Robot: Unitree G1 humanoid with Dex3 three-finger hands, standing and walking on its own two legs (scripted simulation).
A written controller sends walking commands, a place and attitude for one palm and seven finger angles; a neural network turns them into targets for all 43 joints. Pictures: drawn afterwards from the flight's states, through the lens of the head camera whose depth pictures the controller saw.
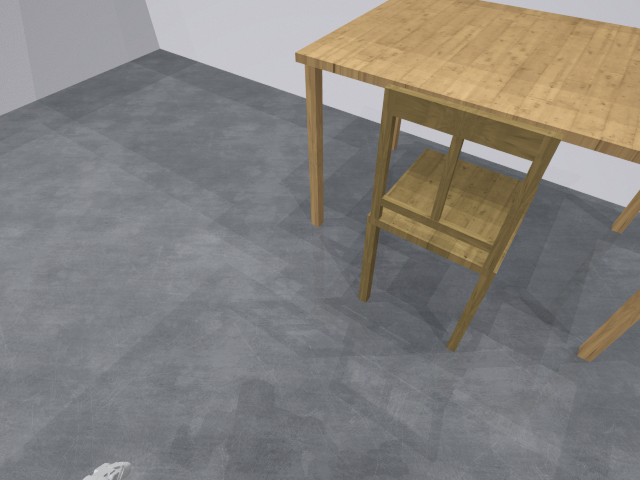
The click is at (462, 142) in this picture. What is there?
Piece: chair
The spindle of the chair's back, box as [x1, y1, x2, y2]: [430, 136, 463, 221]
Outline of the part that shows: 455,136 452,137 430,217 437,221 441,214 463,139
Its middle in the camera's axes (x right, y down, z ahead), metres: +0.30 -0.14 +0.92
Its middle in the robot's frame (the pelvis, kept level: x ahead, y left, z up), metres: +0.79 -0.26 -0.11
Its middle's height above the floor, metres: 0.66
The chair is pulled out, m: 0.00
